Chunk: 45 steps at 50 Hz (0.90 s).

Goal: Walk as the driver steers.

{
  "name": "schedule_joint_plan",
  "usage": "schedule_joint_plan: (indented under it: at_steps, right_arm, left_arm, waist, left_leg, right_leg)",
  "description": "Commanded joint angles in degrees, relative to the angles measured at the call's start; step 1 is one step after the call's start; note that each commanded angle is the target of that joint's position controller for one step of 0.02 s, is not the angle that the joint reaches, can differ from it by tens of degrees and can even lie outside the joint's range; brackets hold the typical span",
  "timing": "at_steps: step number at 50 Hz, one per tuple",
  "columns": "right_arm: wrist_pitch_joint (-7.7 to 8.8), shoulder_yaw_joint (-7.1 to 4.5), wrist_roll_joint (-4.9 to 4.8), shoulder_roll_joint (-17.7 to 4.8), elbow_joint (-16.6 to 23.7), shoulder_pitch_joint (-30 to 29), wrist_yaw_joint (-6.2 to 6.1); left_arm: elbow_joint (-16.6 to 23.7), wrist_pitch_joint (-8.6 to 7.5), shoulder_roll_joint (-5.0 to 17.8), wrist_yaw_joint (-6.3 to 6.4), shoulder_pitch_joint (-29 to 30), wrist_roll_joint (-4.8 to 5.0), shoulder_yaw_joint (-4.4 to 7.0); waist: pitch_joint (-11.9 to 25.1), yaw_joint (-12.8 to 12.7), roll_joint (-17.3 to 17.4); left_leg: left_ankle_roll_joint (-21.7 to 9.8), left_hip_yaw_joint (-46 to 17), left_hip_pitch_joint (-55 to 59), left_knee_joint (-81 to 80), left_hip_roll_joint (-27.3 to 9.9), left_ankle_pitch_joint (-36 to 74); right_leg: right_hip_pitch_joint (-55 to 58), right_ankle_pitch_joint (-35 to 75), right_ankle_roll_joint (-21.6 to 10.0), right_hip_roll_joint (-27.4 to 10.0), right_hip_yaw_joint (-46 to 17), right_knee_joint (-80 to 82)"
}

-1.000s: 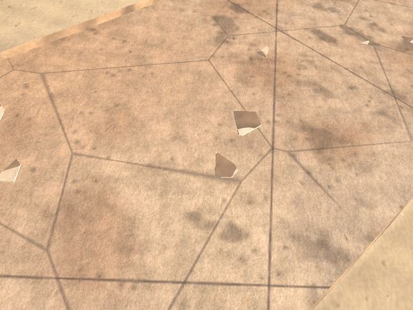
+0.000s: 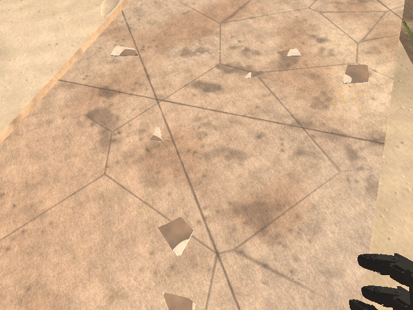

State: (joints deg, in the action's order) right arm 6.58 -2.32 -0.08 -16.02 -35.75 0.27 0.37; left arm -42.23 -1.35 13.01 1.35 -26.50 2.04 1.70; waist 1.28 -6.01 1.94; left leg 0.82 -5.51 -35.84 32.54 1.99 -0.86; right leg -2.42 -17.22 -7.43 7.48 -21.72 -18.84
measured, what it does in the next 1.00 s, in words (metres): walks ahead, turning right: left foot, then right foot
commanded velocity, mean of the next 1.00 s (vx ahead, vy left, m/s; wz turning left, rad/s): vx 0.10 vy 0.00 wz -0.35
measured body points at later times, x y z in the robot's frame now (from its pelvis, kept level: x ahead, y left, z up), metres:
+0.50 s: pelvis +0.16 +0.06 +0.00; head +0.20 +0.04 +0.44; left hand +0.43 +0.24 -0.08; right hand +0.17 -0.25 -0.12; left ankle +0.18 +0.15 -0.75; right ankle +0.19 -0.10 -0.70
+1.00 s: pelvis +0.19 +0.05 -0.02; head +0.20 +0.06 +0.43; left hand +0.43 +0.22 -0.11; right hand +0.22 -0.23 -0.13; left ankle +0.23 +0.17 -0.75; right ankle +0.17 -0.08 -0.75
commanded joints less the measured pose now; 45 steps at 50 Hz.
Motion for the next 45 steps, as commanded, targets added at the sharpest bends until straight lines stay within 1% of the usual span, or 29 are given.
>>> schedule_joint_plan:
  at_steps: [1, 2, 3, 4, 5, 6, 7, 8, 9, 10, 12, 14, 16, 18, 25, 27, 29, 30, 31, 32, 33, 34, 36, 38, 41, 42, 43, 44, 45]
  right_arm:
    - [2.26, -0.8, -0.46, -3.5, 7.0, -10.0, 0.31]
    - [2.18, -1.82, -0.51, -5.5, 6.2, -5.9, -0.11]
    - [2.23, -2.52, -0.39, -6.8, 5.1, -0.4, -0.76]
    - [2.16, -3.04, 0.21, -8.8, 3.6, 8.4, -1.23]
    - [1.57, -3.11, 0.78, -11.5, 2.8, 15.3, -1.77]
    - [0.21, -2.58, 2.31, -10.6, 3.1, 18.1, -1.75]
    - [-1.42, -3.03, 0.73, -9.5, 3.5, 14.3, -1.79]
    - [-2.43, -1.99, 0.63, -4.7, 5.4, 10.2, -2.35]
    - [-3.12, -0.82, 0.38, -2.0, 5.6, 8.1, -2.64]
    - [-3.3, -0.34, 0.23, -2.3, 5.0, 6.9, -2.66]
    - [-3.12, -1.0, 0.64, -4.4, 2.9, 6.4, -2.37]
    - [-2.81, -1.56, 1.31, -5.9, 1.2, 6.7, -1.95]
    - [-3.32, -2.03, 0.97, -6.9, 0.1, 6.3, -2.01]
    - [-4.07, -2.17, 0.57, -7.5, -0.5, 5.5, -2.17]
    - [-5.87, -2.46, -0.62, -10.3, -3.6, 8.7, -1.27]
    - [-6.29, -2.48, -1.19, -10.9, -4.4, 9.6, -1.2]
    - [-6.39, -1.95, -2.1, -9.9, -5.5, 10.4, -1.39]
    - [-5.72, -1.26, -1.41, -8.2, -6.4, 13.1, -1.16]
    - [-4.54, 0.16, 1.43, -4.9, -4.9, 15.3, -0.4]
    - [-4.26, 0.69, 1.47, -4.0, -4.5, 12.9, -0.08]
    - [-4.73, -0.22, 0.45, -7.3, -4.2, 9.5, -0.06]
    - [-5.39, -0.53, -0.17, -7.4, -4.2, 8.5, -0.11]
    - [-7.11, -0.94, 0.43, -7.4, -5.7, 10.8, -0.76]
    - [-7.77, -0.54, 0.38, -5.7, -6.6, 13.0, -0.99]
    - [-7.87, 0.0, 0.11, -3.9, -6.6, 12.6, -1.13]
    - [-7.73, 0.23, 0.27, -3.1, -6.8, 13.0, -1.04]
    - [-7.58, 0.42, 0.97, -3.2, -6.7, 12.7, -0.9]
    - [-7.44, 0.24, 1.77, -5.0, -6.1, 12.0, -0.84]
    - [-7.47, -0.38, 1.48, -8.4, -5.5, 11.0, -1.08]
  left_arm:
    - [2.5, 0.39, 9.6, 0.12, 1.9, 0.42, 2.81]
    - [3.1, 0.79, 10.3, 0.19, 3.2, -0.02, 3.11]
    - [4.1, 0.83, 10.0, 0.24, 5.6, 0.08, 3.0]
    - [5.9, 0.52, 8.6, -0.32, 7.9, -0.61, 2.49]
    - [6.6, 0.06, 2.9, -0.6, 3.7, -2.63, 1.06]
    - [6.8, -0.25, 4.1, -0.8, -5.7, -2.21, 0.97]
    - [5.5, 0.27, 11.0, -0.89, -8.1, -0.65, 2.12]
    - [5.7, 1.18, 13.7, -0.33, -1.0, -0.17, 2.85]
    - [6.2, 1.91, 14.0, 0.0, 3.9, -0.59, 3.11]
    - [7.3, 2.37, 12.8, 0.28, 6.0, -0.95, 3.17]
    - [8.5, 2.65, 8.2, 0.2, 7.2, -0.83, 2.24]
    - [9.6, 2.34, 5.7, 0.31, 8.9, -1.18, 1.67]
    - [10.4, 2.58, 6.1, 0.24, 10.5, -1.88, 1.81]
    - [10.8, 2.97, 7.0, 0.03, 12.1, -1.74, 2.09]
    - [14.6, 2.87, 6.7, -1.02, 21.2, -1.6, 1.37]
    - [15.0, 2.6, 6.9, -1.36, 21.6, -1.38, 1.52]
    - [13.9, 2.02, 7.2, -1.5, 19.0, -1.35, 1.89]
    - [14.1, 2.02, 9.9, -1.0, 18.0, -1.61, 2.55]
    - [15.4, 2.55, 14.7, -0.23, 16.7, -3.11, 3.27]
    - [14.8, 2.45, 9.4, -0.29, 17.2, -3.67, 1.79]
    - [14.2, 1.9, 7.0, -0.74, 17.0, -3.7, 1.08]
    - [13.4, 1.33, 6.6, -0.96, 18.5, -3.72, 0.89]
    - [13.3, 0.69, 8.9, -1.27, 22.8, -2.96, 1.54]
    - [12.9, 0.71, 8.3, -1.43, 24.8, -3.23, 1.44]
    - [11.5, 1.09, 6.1, -1.57, 24.6, -2.91, 0.79]
    - [11.0, 1.22, 5.5, -1.55, 24.8, -2.58, 0.55]
    - [10.0, 1.17, 4.9, -1.62, 23.2, -2.3, 0.36]
    - [9.0, 0.99, 4.5, -1.61, 21.2, -2.59, 0.29]
    - [8.5, 0.94, 5.1, -1.73, 19.0, -3.17, 0.52]
  waist:
    - [-1.8, 1.4, -11.1]
    - [-0.2, 3.4, -12.4]
    - [2.7, 6.7, -11.4]
    - [10.6, 10.4, -8.9]
    - [19.3, 9.2, 3.3]
    - [24.6, 5.8, 19.9]
    - [23.8, 4.7, 16.5]
    - [16.0, 6.3, 8.1]
    - [10.2, 6.5, 1.7]
    - [5.9, 5.6, 0.6]
    - [0.9, 4.5, 2.9]
    - [1.4, 4.6, 4.2]
    - [4.1, 4.6, 3.6]
    - [5.4, 4.6, 3.0]
    - [3.1, 7.8, 3.5]
    - [3.1, 7.9, 4.5]
    - [3.4, 6.2, 4.5]
    - [5.6, 6.4, 1.5]
    - [11.4, 8.3, -10.7]
    - [12.9, 6.2, -14.1]
    - [10.1, 4.5, -11.0]
    - [8.2, 5.1, -10.1]
    - [5.5, 7.0, -8.8]
    - [5.4, 8.3, -9.4]
    - [5.6, 7.8, -10.3]
    - [5.6, 8.5, -10.2]
    - [5.5, 8.4, -9.2]
    - [4.8, 7.2, -6.7]
    - [2.6, 4.7, -1.6]
  left_leg:
    - [-0.4, 1.7, 6.4, -6.9, 3.1, -1.4]
    - [-1.2, 1.8, 13.2, -8.3, 4.1, -1.8]
    - [-2.6, 1.6, 21.0, -12.6, 2.7, 3.3]
    - [-6.0, -2.2, 36.3, -10.5, -3.7, 8.4]
    - [-10.0, -12.7, 53.8, -2.9, -17.3, 31.3]
    - [-19.1, -30.2, 61.6, -1.7, -29.8, 50.4]
    - [-23.2, -33.8, 55.6, -3.9, -33.2, 35.1]
    - [-19.9, -25.3, 48.2, -6.5, -26.8, 23.3]
    - [-16.5, -16.5, 40.1, -8.3, -21.7, 19.1]
    - [-15.0, -11.8, 33.3, -10.1, -18.3, 19.1]
    - [-13.8, -4.4, 24.4, -13.8, -14.6, 19.9]
    - [-15.3, -2.1, 24.1, -15.5, -14.9, 24.9]
    - [-16.5, -1.4, 26.7, -15.6, -17.0, 26.8]
    - [-16.4, 0.6, 27.0, -15.8, -17.5, 23.6]
    - [-16.0, 1.9, 28.3, -14.3, -17.7, 13.6]
    - [-15.2, 0.9, 30.6, -11.5, -17.8, 12.9]
    - [-11.8, 2.1, 29.0, -6.6, -15.4, 11.2]
    - [-8.0, 4.2, 24.5, -2.7, -12.8, 6.8]
    - [-3.2, 8.7, 13.5, 7.0, -7.9, -13.4]
    - [0.0, 6.6, 8.4, 10.2, -5.3, -32.0]
    - [1.6, 4.8, 7.5, 14.1, -5.6, -35.2]
    - [2.3, 4.0, 7.3, 15.5, -5.9, -34.6]
    - [3.9, 3.8, 11.4, 16.1, -6.0, -30.2]
    - [4.6, 5.1, 16.6, 14.6, -4.8, -26.0]
    - [3.9, 6.0, 20.4, 5.9, -4.4, -19.4]
    - [3.2, 6.6, 23.3, -0.1, -4.1, -13.8]
    - [2.3, 6.0, 26.0, -5.1, -4.3, -6.3]
    - [1.0, 3.3, 27.5, -6.4, -6.4, 0.1]
    - [-1.2, 2.5, 25.8, -6.0, -8.2, -0.6]
  right_leg:
    - [-0.2, 24.5, -1.5, -11.0, -10.4, -1.7]
    - [-1.2, 33.7, -0.2, -9.8, -10.5, -5.6]
    - [-2.1, 40.9, 2.0, -7.3, -8.7, -12.5]
    - [-7.4, 37.4, 4.0, -5.6, -6.4, -24.0]
    - [-18.6, -3.8, 6.6, -0.2, -0.2, -39.2]
    - [-30.1, -27.5, 8.9, 4.9, 2.9, -53.3]
    - [-34.6, -21.8, 11.7, -1.9, 6.9, -64.5]
    - [-37.4, -15.8, 13.1, -4.7, 10.6, -66.3]
    - [-37.6, -11.8, 13.6, -6.3, 12.5, -64.2]
    - [-36.1, -10.1, 13.7, -7.1, 13.3, -62.3]
    - [-32.7, -7.5, 13.3, -8.0, 16.7, -55.4]
    - [-32.6, -5.9, 13.4, -8.1, 18.4, -49.1]
    - [-32.6, -2.5, 13.3, -9.4, 18.2, -45.0]
    - [-31.2, 2.1, 12.8, -10.3, 18.3, -41.6]
    - [-24.2, 1.5, 10.0, -9.0, 20.4, -25.0]
    - [-21.7, 0.7, 8.7, -7.8, 21.5, -17.7]
    - [-12.6, 10.7, 5.9, -6.4, 22.7, -2.8]
    - [-3.6, 22.3, 3.9, -10.6, 17.9, -1.0]
    - [9.4, 47.2, -1.9, -23.7, 4.5, -7.5]
    - [7.5, 46.1, -10.1, -28.9, -0.6, -6.5]
    - [4.5, 42.0, -10.7, -27.4, 0.1, -4.5]
    - [2.2, 39.7, -8.6, -25.0, 2.8, -4.2]
    - [-5.1, 38.6, -5.9, -22.1, 7.4, -3.6]
    - [-9.9, 38.8, -5.1, -19.4, 11.1, -3.9]
    - [-10.4, 33.4, -4.4, -18.3, 11.9, -5.4]
    - [-11.0, 28.9, -3.3, -17.5, 12.4, -6.1]
    - [-11.8, 20.6, -0.9, -15.8, 12.7, -6.2]
    - [-12.9, 10.6, 2.1, -13.6, 13.2, -7.0]
    - [-14.4, 2.7, 4.2, -11.0, 14.9, -7.1]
